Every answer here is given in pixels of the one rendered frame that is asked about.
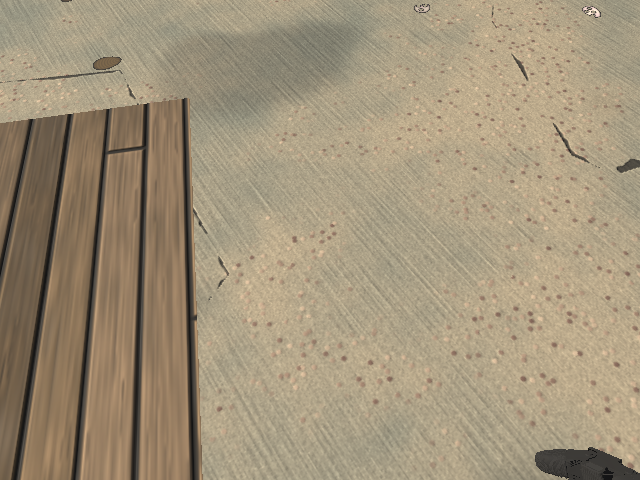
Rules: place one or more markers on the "robot right hand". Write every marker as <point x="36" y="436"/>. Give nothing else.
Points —
<point x="591" y="464"/>

